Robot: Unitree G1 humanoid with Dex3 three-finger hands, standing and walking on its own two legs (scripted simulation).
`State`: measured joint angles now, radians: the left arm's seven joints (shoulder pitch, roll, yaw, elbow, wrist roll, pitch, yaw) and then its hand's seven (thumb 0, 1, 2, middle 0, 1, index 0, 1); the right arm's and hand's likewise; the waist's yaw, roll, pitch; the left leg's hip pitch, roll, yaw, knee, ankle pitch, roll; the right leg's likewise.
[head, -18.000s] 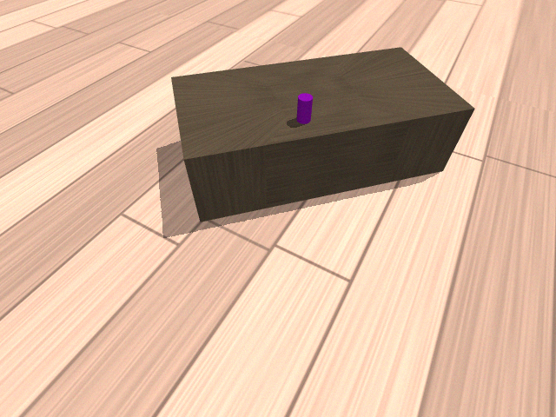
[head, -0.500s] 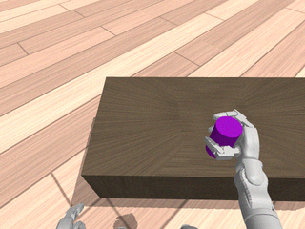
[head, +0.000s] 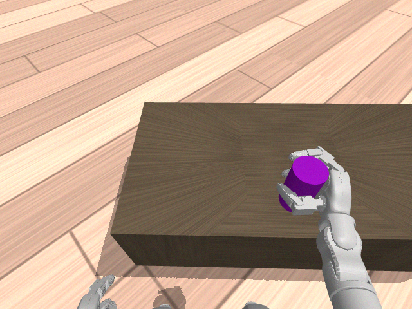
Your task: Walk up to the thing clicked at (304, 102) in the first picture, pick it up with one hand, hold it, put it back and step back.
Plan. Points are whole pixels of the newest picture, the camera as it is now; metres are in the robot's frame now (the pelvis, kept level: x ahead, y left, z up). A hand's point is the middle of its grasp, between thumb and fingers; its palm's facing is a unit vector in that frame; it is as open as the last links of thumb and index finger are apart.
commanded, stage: hold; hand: right
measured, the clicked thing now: (301, 185) +0.33 -0.18 +0.05
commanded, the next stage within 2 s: crouch in 0.42 s
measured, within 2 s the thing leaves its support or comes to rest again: neither
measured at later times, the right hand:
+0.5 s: hand (297, 182) +0.34 -0.17 +0.06, palm faces +0.18 +0.98 +0.00, open 8.6 cm
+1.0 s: hand (285, 187) +0.38 -0.18 -0.03, palm faces +0.17 +0.99 +0.00, open 8.6 cm
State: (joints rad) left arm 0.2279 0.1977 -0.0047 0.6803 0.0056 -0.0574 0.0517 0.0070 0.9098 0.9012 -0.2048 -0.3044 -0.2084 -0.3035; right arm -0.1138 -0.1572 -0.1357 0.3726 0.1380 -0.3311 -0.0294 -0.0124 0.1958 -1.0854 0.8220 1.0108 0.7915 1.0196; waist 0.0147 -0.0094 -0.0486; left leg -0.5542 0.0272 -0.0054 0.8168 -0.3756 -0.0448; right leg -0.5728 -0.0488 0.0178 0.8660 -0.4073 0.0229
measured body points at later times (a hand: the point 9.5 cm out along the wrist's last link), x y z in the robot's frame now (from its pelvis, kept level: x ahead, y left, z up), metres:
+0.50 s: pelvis +0.01 +0.01 +0.00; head +0.05 +0.00 +0.45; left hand +0.14 +0.25 -0.11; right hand +0.32 -0.22 +0.06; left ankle +0.02 +0.15 -0.70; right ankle +0.02 -0.13 -0.70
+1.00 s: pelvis -0.01 +0.00 -0.05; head +0.09 -0.02 +0.38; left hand +0.11 +0.26 -0.16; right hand +0.36 -0.23 -0.03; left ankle +0.02 +0.15 -0.70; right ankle +0.02 -0.13 -0.70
